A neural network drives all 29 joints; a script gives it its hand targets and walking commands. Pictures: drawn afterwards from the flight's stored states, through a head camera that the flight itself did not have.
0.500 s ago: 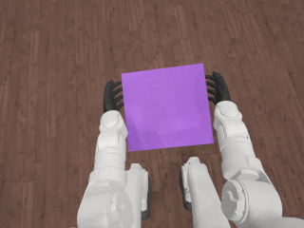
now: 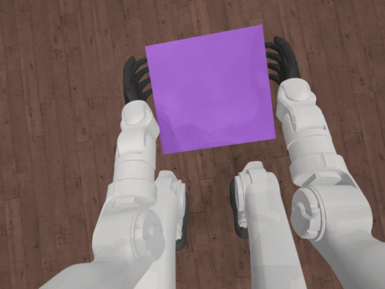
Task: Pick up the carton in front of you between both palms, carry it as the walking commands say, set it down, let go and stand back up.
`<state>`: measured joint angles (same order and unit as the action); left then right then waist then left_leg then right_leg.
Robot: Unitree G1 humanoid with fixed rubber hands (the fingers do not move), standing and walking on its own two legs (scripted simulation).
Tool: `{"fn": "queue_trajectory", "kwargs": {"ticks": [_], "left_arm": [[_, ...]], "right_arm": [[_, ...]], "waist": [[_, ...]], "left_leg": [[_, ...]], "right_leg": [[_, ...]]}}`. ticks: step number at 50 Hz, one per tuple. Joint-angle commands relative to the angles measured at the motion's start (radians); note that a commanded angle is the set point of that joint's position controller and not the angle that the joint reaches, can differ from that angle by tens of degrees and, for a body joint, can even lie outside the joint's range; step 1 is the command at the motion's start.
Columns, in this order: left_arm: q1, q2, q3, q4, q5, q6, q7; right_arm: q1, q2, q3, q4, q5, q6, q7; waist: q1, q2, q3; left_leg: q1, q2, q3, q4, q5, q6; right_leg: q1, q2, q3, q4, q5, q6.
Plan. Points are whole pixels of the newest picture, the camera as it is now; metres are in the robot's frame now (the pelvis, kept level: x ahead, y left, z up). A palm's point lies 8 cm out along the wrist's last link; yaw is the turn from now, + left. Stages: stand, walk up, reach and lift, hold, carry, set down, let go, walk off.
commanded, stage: set down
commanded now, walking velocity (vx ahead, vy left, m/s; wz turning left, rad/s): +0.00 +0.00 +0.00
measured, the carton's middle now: (210, 97) +0.47 -0.04 -0.20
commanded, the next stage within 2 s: none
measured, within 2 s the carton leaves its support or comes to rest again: rests again in 1.06 s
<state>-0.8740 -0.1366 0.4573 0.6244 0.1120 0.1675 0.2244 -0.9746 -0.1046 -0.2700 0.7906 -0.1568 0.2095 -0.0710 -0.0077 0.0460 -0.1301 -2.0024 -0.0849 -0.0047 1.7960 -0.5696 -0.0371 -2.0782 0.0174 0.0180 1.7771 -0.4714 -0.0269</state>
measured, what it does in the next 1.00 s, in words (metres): lowers itself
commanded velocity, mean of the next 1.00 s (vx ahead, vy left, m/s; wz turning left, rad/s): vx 0.00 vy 0.00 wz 0.00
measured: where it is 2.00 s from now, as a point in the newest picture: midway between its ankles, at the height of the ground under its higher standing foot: (210, 224)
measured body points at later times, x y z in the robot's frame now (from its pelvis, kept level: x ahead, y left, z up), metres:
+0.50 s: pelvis -0.02 +0.00 -0.10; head +0.32 -0.06 +0.19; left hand +0.49 +0.10 -0.25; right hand +0.51 -0.19 -0.26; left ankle +0.09 +0.12 -0.45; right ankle +0.11 -0.11 -0.45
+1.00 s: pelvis -0.02 +0.00 -0.12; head +0.32 -0.05 +0.17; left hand +0.51 +0.11 -0.26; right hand +0.53 -0.19 -0.28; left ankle +0.09 +0.12 -0.45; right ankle +0.11 -0.11 -0.45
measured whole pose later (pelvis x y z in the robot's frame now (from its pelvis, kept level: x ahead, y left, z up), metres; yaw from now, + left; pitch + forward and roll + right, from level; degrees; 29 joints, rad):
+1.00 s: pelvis -0.02 +0.00 -0.12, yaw +2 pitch +38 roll +4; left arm -1.27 0.02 0.47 0.93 0.04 0.13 0.17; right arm -1.44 -0.35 -0.10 1.22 -0.01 0.14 -0.03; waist -0.01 0.08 0.20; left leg -2.28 -0.13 0.02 2.17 -0.58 -0.06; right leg -2.35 -0.01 0.02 2.16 -0.48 -0.04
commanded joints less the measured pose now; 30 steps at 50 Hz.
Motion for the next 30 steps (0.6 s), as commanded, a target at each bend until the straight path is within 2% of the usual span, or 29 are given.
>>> {"fn": "queue_trajectory", "kwargs": {"ticks": [1,19,22,25,27,30], "left_arm": [[-0.641,-0.803,-0.549,0.012,-0.080,-0.015,-0.238],[-0.889,-0.651,-0.505,0.074,-0.155,-0.057,-0.201],[-0.937,-0.643,-0.526,0.052,-0.186,-0.065,-0.201],[-0.927,-0.671,-0.554,0.043,-0.225,-0.069,-0.198],[-0.898,-0.699,-0.532,0.087,-0.222,-0.060,-0.207],[-0.890,-0.702,-0.501,0.132,-0.201,-0.049,-0.233]], "right_arm": [[-0.537,0.840,0.427,-0.047,0.102,-0.039,0.218],[-0.817,0.648,0.439,0.120,0.207,-0.091,0.204],[-0.865,0.640,0.464,0.112,0.242,-0.101,0.203],[-0.925,0.652,0.506,0.051,0.286,-0.111,0.195],[-0.922,0.671,0.514,0.053,0.290,-0.111,0.196],[-0.879,0.692,0.500,0.096,0.279,-0.103,0.209]], "waist": [[-0.036,-0.092,-0.992],[-0.033,-0.107,-0.923],[-0.036,-0.109,-0.970],[-0.042,-0.122,-1.063],[-0.038,-0.148,-1.050],[-0.031,-0.159,-0.922]], "left_leg": [[0.262,-0.134,0.055,-0.113,0.198,-0.014],[0.169,-0.111,0.077,0.120,0.184,-0.017],[0.195,-0.107,0.084,0.157,0.214,-0.017],[0.254,-0.110,0.092,0.184,0.262,-0.014],[0.230,-0.112,0.091,0.201,0.285,-0.011],[0.131,-0.112,0.091,0.212,0.244,-0.007]], "right_leg": [[0.765,0.119,0.000,-0.116,0.277,0.028],[0.612,0.087,0.001,0.116,0.249,0.021],[0.639,0.082,0.000,0.154,0.288,0.020],[0.696,0.082,-0.011,0.180,0.338,0.022],[0.701,0.079,-0.009,0.190,0.368,0.023],[0.629,0.078,0.001,0.194,0.335,0.019]]}}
